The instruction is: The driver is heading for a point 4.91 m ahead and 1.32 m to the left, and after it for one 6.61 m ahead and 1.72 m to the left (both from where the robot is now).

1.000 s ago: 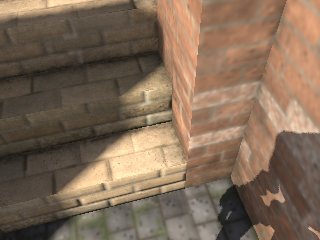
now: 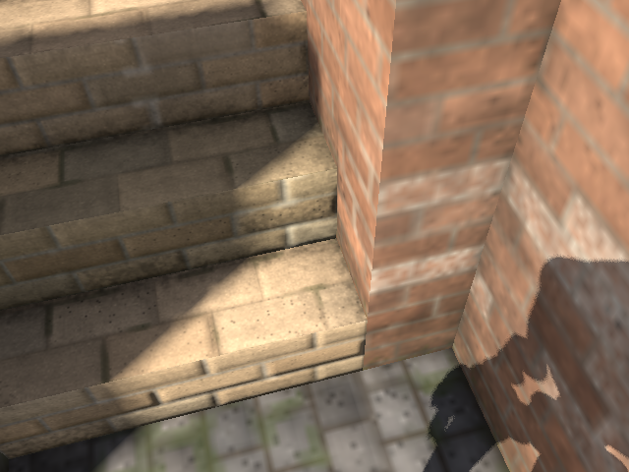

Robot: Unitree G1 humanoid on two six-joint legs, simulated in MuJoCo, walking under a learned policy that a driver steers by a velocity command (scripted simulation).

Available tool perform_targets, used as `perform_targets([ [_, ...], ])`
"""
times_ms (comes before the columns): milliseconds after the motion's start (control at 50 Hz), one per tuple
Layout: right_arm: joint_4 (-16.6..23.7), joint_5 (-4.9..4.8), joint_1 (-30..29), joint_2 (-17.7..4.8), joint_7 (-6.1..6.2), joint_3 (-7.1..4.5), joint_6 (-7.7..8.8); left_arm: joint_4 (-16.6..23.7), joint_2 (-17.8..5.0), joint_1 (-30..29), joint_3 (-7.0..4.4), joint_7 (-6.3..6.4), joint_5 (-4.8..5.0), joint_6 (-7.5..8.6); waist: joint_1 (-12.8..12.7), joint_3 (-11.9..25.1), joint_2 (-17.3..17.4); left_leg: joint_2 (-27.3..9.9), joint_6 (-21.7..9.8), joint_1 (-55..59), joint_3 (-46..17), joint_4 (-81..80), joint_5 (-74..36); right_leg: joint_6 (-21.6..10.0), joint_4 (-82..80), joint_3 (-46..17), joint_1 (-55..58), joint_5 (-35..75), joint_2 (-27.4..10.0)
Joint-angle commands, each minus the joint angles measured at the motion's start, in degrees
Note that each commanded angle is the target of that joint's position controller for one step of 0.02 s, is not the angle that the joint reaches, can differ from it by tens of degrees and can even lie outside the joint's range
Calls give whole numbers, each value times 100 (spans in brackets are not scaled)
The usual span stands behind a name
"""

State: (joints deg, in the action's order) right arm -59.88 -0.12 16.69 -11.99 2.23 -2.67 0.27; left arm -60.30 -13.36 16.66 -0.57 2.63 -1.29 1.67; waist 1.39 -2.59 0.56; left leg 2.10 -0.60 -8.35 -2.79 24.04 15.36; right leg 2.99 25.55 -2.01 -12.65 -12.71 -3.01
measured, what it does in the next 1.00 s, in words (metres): lifts its left foot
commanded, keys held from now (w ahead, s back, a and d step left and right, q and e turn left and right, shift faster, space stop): w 0.64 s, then no key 0.36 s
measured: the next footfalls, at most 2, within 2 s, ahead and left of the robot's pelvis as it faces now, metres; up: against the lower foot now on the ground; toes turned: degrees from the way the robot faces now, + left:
left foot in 1.24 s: +0.14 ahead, +0.10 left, +0.00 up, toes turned -3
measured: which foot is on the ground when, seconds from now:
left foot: down 0.00-0.90, up 0.92-1.00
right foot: down 0.00-1.00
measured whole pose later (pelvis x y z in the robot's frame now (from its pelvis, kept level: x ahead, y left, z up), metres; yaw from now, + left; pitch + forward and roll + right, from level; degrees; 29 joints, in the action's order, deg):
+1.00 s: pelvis +0.06 -0.04 +0.00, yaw +0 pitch +1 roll +2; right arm -58.9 -1.2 17.2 -15.0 2.8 -3.3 2.9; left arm -56.1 -13.3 15.5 -0.4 2.6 -1.3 3.7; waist 1.3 -0.1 3.3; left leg 2.7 3.2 -15.8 -9.4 49.7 27.5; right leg -1.9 29.4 1.8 -13.5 -16.9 -0.7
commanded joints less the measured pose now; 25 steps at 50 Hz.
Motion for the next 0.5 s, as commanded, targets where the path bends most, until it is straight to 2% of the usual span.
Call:
perform_targets([
  [20, 113, 51, 426, -573, 10, -89, 33, 113, -673, 407, -118, 4, 30, 39, -6, -53, -68, -192, -96, -268, -148, -434, -1078, -61, -322, 137, 150, 574, 64],
  [40, 88, -13, 375, -537, 16, -99, 27, 76, -676, 387, -117, 20, -7, 25, 3, -75, -41, -198, -97, -262, -140, -444, -1137, -56, -335, 87, 89, 634, 45],
  [80, 85, -11, 391, -554, 15, -100, 33, 92, -696, 379, -126, 38, -1, 12, 4, -52, -50, -199, -87, -261, -138, -439, -1163, -50, -327, 94, 114, 670, 48],
  [100, 106, 52, 426, -572, 7, -89, 39, 113, -663, 415, -118, 13, 29, 31, -9, -41, -57, -193, -93, -268, -144, -434, -1084, -62, -322, 135, 157, 579, 63],
  [120, 80, -14, 376, -533, 14, -100, 31, 72, -669, 400, -118, 26, -7, 19, 1, -68, -37, -198, -95, -267, -135, -446, -1134, -56, -335, 87, 99, 635, 46],
  [140, 84, -22, 396, -541, 16, -98, 30, 82, -680, 401, -120, 31, -9, 16, 6, -60, -43, -199, -93, -262, -137, -442, -1139, -57, -331, 91, 114, 651, 46],
  [160, 79, -12, 392, -547, 15, -100, 33, 88, -694, 381, -127, 38, -1, 11, 6, -58, -58, -200, -87, -268, -137, -442, -1154, -52, -328, 95, 112, 664, 49],
  [180, 100, 53, 424, -571, 8, -90, 39, 112, -664, 412, -119, 12, 29, 30, -9, -45, -62, -195, -94, -270, -143, -436, -1075, -63, -323, 136, 152, 573, 63],
  [200, 76, -13, 373, -533, 15, -100, 31, 71, -670, 397, -119, 25, -7, 19, 2, -69, -40, -199, -95, -268, -133, -447, -1125, -56, -336, 87, 95, 629, 46],
  [220, 80, -21, 393, -540, 16, -98, 30, 80, -680, 399, -120, 31, -9, 17, 7, -61, -45, -200, -93, -263, -135, -444, -1131, -57, -333, 91, 110, 646, 46],
  [240, 100, 50, 423, -567, 9, -89, 36, 108, -666, 410, -119, 7, 30, 35, -6, -54, -70, -194, -95, -275, -142, -437, -1064, -62, -324, 137, 148, 568, 64],
  [260, 76, -14, 372, -532, 16, -99, 30, 71, -671, 389, -118, 22, -7, 22, 4, -77, -42, -200, -96, -268, -134, -447, -1123, -56, -337, 87, 85, 628, 46],
  [280, 77, -21, 397, -542, 17, -98, 29, 79, -682, 397, -121, 28, -11, 19, 9, -66, -46, -201, -93, -264, -133, -445, -1131, -57, -334, 92, 106, 648, 46],
  [300, 99, 50, 422, -570, 10, -89, 36, 107, -669, 409, -119, 5, 30, 37, -5, -55, -70, -195, -95, -273, -141, -436, -1067, -62, -324, 137, 146, 571, 65],
  [320, 75, -14, 372, -534, 16, -100, 30, 70, -672, 389, -118, 21, -7, 24, 4, -76, -43, -201, -95, -266, -132, -446, -1126, -56, -337, 88, 85, 630, 46],
  [360, 72, -12, 388, -550, 15, -100, 36, 86, -693, 381, -127, 39, -1, 11, 5, -53, -51, -201, -85, -265, -131, -440, -1154, -50, -329, 95, 111, 667, 49],
  [380, 93, 51, 423, -569, 7, -90, 41, 107, -660, 417, -119, 14, 30, 30, -8, -42, -58, -196, -92, -271, -137, -435, -1077, -62, -324, 135, 154, 577, 63],
  [400, 68, -15, 373, -529, 14, -100, 34, 66, -666, 402, -119, 27, -6, 18, 2, -68, -38, -201, -94, -270, -127, -447, -1127, -57, -336, 87, 97, 634, 47],
  [440, 67, -13, 388, -545, 14, -100, 38, 85, -686, 385, -127, 42, -1, 7, 4, -51, -50, -202, -85, -269, -128, -441, -1149, -52, -329, 95, 113, 664, 49],
  [460, 89, 51, 422, -566, 6, -89, 43, 107, -656, 418, -120, 16, 29, 27, -9, -42, -57, -196, -92, -274, -134, -437, -1071, -63, -324, 135, 154, 575, 64],
  [480, 64, -15, 372, -527, 14, -100, 35, 66, -663, 403, -120, 28, -7, 16, 2, -67, -37, -201, -93, -272, -125, -447, -1122, -57, -337, 87, 96, 631, 47],
  [500, 71, -16, 386, -541, 14, -98, 36, 85, -689, 387, -128, 36, -4, 10, 7, -63, -55, -204, -87, -273, -129, -443, -1131, -53, -333, 96, 104, 650, 50],
])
